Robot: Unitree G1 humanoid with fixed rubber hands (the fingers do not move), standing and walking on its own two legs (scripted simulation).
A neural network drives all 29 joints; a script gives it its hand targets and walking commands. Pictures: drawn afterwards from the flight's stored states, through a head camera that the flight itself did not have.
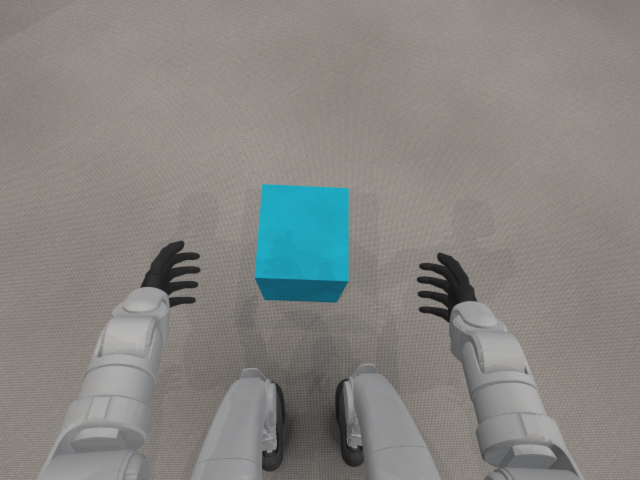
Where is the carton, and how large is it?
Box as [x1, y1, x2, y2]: [255, 184, 348, 301]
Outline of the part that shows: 262,184 255,279 264,298 281,300 336,301 348,280 348,188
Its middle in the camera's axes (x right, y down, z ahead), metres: -0.04 +0.03 +1.02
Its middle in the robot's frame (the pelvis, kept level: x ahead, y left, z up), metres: +0.53 -0.01 -0.56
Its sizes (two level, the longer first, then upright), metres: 0.227 0.206 0.277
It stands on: the floor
